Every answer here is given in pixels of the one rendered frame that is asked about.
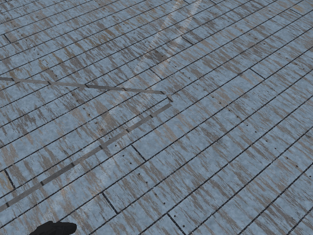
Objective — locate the left robot hand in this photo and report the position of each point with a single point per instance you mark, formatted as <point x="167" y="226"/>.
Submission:
<point x="55" y="228"/>

